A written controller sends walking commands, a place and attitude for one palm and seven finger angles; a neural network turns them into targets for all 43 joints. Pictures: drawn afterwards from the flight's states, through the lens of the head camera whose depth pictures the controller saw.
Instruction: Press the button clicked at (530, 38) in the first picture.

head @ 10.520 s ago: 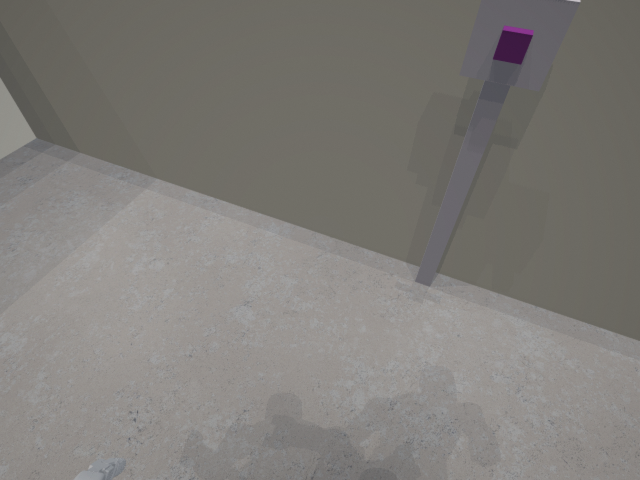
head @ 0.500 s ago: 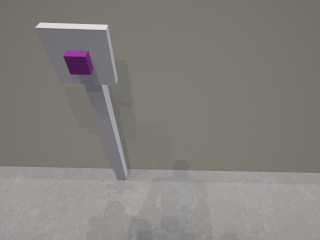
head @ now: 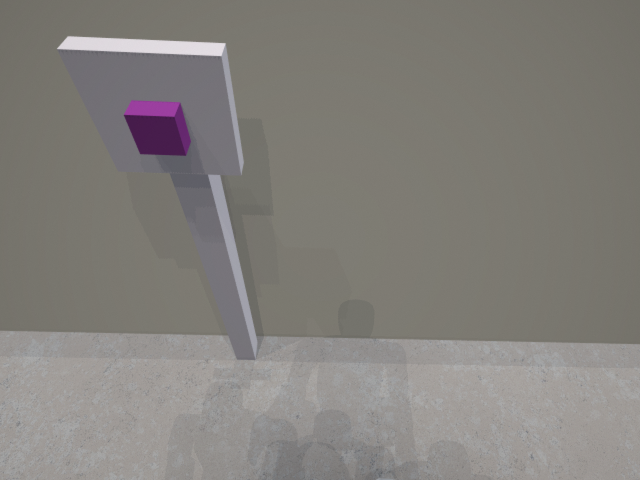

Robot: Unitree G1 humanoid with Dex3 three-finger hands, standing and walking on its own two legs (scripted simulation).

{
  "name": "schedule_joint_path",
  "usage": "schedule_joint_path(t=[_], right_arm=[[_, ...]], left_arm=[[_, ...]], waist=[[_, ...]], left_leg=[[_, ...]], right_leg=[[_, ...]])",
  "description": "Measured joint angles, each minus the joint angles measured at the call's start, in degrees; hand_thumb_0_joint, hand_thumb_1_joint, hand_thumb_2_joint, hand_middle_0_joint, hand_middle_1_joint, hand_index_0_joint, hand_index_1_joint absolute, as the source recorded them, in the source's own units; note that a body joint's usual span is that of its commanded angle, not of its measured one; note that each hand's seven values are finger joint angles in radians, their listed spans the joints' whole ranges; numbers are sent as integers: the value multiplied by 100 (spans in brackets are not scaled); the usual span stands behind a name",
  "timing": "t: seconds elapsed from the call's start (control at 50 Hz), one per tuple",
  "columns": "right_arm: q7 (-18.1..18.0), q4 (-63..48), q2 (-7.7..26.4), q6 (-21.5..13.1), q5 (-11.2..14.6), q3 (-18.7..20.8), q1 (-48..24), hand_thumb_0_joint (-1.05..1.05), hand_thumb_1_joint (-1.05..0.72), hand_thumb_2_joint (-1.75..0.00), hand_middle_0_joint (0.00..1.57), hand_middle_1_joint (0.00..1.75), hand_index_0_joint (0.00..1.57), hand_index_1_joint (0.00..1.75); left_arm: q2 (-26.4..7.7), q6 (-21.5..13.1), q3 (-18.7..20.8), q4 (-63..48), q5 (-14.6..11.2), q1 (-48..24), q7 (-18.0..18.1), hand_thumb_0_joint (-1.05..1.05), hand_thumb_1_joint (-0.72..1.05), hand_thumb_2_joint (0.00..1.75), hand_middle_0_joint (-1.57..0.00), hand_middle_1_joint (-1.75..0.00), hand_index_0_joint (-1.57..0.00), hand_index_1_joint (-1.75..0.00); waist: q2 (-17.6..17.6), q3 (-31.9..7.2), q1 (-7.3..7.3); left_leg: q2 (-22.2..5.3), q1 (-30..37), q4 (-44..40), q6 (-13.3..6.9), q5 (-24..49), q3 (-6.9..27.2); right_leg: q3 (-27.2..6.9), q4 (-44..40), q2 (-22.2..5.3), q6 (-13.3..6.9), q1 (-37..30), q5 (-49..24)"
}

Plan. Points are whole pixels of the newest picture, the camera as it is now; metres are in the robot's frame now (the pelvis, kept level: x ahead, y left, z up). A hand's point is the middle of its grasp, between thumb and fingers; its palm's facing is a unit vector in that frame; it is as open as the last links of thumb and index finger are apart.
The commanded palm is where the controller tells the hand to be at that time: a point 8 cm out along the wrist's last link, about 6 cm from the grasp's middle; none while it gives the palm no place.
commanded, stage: come to a stop and stand still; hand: left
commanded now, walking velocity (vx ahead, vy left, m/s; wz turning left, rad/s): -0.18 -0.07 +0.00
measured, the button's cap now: (160, 127) +0.49 +0.24 +0.16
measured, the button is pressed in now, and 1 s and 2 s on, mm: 0 0 0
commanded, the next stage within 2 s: look again from close up in 1.52 s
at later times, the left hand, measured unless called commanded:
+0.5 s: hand out of the picture +0.05 +0.20 -0.17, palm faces +0.02 -0.97 -0.24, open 7.3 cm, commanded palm none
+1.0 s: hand out of the picture +0.02 +0.16 -0.16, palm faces +0.00 -0.97 -0.25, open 7.3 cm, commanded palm none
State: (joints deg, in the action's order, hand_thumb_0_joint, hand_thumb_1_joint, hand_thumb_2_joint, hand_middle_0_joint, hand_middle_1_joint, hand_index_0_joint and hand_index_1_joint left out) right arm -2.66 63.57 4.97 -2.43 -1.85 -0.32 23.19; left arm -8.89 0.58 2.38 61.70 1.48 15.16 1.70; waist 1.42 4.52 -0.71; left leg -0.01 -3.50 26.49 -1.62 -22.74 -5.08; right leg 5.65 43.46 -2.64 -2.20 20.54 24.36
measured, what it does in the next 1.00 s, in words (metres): steps on the spot: right foot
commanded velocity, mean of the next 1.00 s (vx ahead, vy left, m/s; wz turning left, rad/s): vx -0.03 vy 0.00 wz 0.00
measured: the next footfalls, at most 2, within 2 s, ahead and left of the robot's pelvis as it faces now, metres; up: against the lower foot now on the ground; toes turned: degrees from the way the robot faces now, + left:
right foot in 0.04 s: +0.07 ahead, -0.11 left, +0.00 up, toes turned -4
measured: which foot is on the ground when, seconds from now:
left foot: down 0.00-1.00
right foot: up 0.00-0.02, down 0.04-1.00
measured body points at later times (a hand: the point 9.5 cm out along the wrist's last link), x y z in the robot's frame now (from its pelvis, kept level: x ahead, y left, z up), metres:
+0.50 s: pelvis +0.00 +0.01 +0.00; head +0.00 +0.00 +0.45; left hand +0.05 +0.25 -0.15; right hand +0.06 -0.22 -0.15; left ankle -0.05 +0.11 -0.73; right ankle +0.03 -0.11 -0.73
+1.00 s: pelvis +0.00 -0.02 +0.01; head +0.02 -0.05 +0.45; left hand +0.02 +0.22 -0.14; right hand -0.03 -0.23 -0.17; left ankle -0.05 +0.11 -0.73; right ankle +0.03 -0.11 -0.73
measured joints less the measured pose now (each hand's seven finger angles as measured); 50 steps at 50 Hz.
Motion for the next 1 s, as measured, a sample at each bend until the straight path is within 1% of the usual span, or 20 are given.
schedule_joint_path(t=[0.02, 0.04, 0.06, 0.1, 0.12, 0.16, 0.18, 0.2, 0.22, 0.24, 0.3, 0.34, 0.38, 0.42, 0.44, 0.54, 0.62, 0.76, 0.92, 1.0], right_arm=[[-7, 42, -32, 21, 21, -10, 16, 0, -91, -90, 20, 30, 20, 30], [-9, 73, -65, 43, 50, -14, 41, 0, -91, -90, 20, 30, 20, 30], [-7, 106, -72, 74, 82, -2, 38, 0, -91, -90, 20, 30, 20, 30], [-6, 150, -41, 160, 138, 64, -55, 0, -91, -90, 20, 30, 20, 30], [-5, 147, -28, 206, 161, 101, -125, 0, -91, -90, 20, 30, 20, 30], [4, 105, -10, 272, 185, 158, -304, 0, -91, -90, 20, 30, 20, 30], [12, 69, -2, 287, 189, 177, -407, 0, -91, -90, 20, 30, 20, 30], [21, 26, 12, 278, 189, 193, -504, 0, -91, -90, 20, 30, 20, 30], [29, -20, 36, 249, 176, 205, -587, 0, -91, -90, 20, 30, 20, 30], [31, -45, 46, 230, 148, 215, -673, 0, -91, -90, 20, 30, 20, 30], [-9, -131, 118, 240, 54, 228, -807, 1, -92, -90, 20, 30, 20, 30], [45, -281, 268, 287, 97, 274, -861, 1, -93, -90, 20, 30, 20, 30], [83, -528, 413, 300, 130, 319, -921, 2, -93, -90, 20, 30, 20, 30], [100, -727, 483, 242, 110, 330, -939, 1, -93, -90, 20, 30, 20, 30], [99, -807, 516, 206, 90, 316, -927, 1, -93, -90, 20, 30, 20, 30], [108, -953, 595, 210, 61, 184, -917, 0, -92, -90, 20, 30, 20, 30], [128, -904, 631, 231, 62, 145, -904, 0, -93, -90, 20, 30, 20, 30], [172, -597, 687, 214, 57, 51, -687, 0, -93, -90, 20, 30, 20, 30], [161, -118, 573, 218, 66, -10, -424, 0, -91, -90, 20, 30, 20, 30], [148, 49, 490, 214, 68, -17, -356, 0, -91, -90, 20, 30, 20, 30]], left_arm=[[-47, -30, 10, -42, -16, -93, 2, 2, 93, 90, -20, -30, -20, -30], [-103, -84, 12, -98, -29, -161, -4, 2, 93, 90, -20, -30, -20, -30], [-130, -139, 16, -131, -39, -230, 5, 2, 93, 90, -20, -30, -20, -30], [-137, -200, -4, -177, -58, -336, 22, 2, 93, 90, -20, -30, -20, -30], [-142, -216, -15, -203, -61, -373, 37, 2, 93, 90, -20, -30, -20, -30], [-153, -209, -35, -254, -35, -463, 77, 1, 93, 90, -20, -30, -20, -30], [-154, -189, -41, -277, -22, -511, 92, 1, 92, 90, -20, -30, -20, -30], [-148, -162, -45, -296, -21, -552, 103, 1, 92, 90, -20, -30, -20, -30], [-131, -123, -46, -316, -34, -584, 103, 1, 92, 90, -20, -30, -20, -30], [-116, -74, -38, -319, -53, -601, 92, 1, 92, 90, -20, -30, -20, -30], [-79, 71, -5, -341, -51, -595, 78, 0, 92, 90, -20, -30, -20, -30], [-55, 17, -71, -385, -42, -535, 103, 0, 93, 90, -20, -30, -20, -30], [-48, -47, -119, -413, -31, -388, 96, 0, 92, 90, -20, -30, -20, -30], [-79, -21, -151, -349, -28, -288, 81, 0, 92, 90, -20, -30, -20, -30], [-83, 9, -165, -314, -29, -258, 71, 0, 92, 90, -20, -30, -20, -30], [-94, 52, -226, -240, -37, -134, 12, 1, 91, 90, -20, -30, -20, -30], [-94, 28, -271, -194, -40, -40, -22, 1, 91, 90, -20, -30, -20, -30], [-47, -32, -305, -48, -60, 9, -48, 1, 90, 90, -20, -30, -20, -30], [51, -110, -322, 165, -77, -108, -39, 1, 91, 90, -20, -30, -20, -30], [41, -137, -302, 258, -82, -174, -19, 1, 92, 90, -20, -30, -20, -30]], waist=[[-10, 48, 3], [7, 82, 10], [-32, 110, 25], [-158, 113, -8], [-181, 92, -41], [-156, 65, -74], [-121, 67, -75], [-86, 75, -68], [-65, 83, -49], [-1, 87, -5], [107, -7, 84], [-12, -83, 123], [-122, -162, 77], [-115, -233, 16], [-142, -259, 16], [-348, -318, 105], [-450, -340, 111], [-504, -269, 82], [-486, -161, 23], [-460, -147, 2]], left_leg=[[19, 39, 5, 19, -18, 19], [55, 48, 82, 37, -69, 34], [47, 23, 230, 58, -152, 58], [-12, -114, 562, 102, -226, 123], [-32, -231, 741, 139, -199, 136], [-67, -498, 1035, 190, -469, 140], [-88, -591, 1015, 203, -500, 135], [-117, -613, 786, 214, -291, 117], [-147, -598, 547, 203, 112, 97], [-124, -569, 530, 174, 206, 31], [-55, -490, 445, 92, 118, -93], [-130, -696, 735, 90, 35, -80], [-172, -755, 836, 89, -89, -88], [-99, -670, 733, 49, -65, -130], [-81, -618, 695, 34, -26, -149], [-75, -376, 458, 30, 97, -235], [-68, -289, 187, 53, 264, -254], [-78, -209, -169, 120, 486, -214], [-143, -131, -311, 225, 549, -129], [-194, -108, -331, 280, 546, -92]], right_leg=[[6, -458, 14, 7, -101, -394], [-13, -902, 7, -3, -223, -1015], [-7, -993, 14, 12, -279, -1213], [58, -893, 39, 50, -294, -964], [92, -884, 31, 53, -294, -856], [142, -902, -2, 50, -278, -789], [151, -909, -18, 52, -265, -802], [146, -893, -29, 66, -250, -814], [134, -844, -29, 89, -226, -810], [72, -810, -49, 120, -221, -806], [-114, -767, -64, 134, -239, -724], [-155, -904, 15, 156, -256, -876], [-177, -838, 57, 201, -180, -840], [-229, -763, -5, 233, -179, -789], [-250, -776, -17, 235, -217, -792], [-329, -979, 8, 256, -413, -921], [-340, -1196, 24, 231, -472, -1057], [-290, -1448, 53, 167, -524, -1192], [-193, -1512, 111, 72, -597, -1167], [-148, -1526, 158, 19, -627, -1142]])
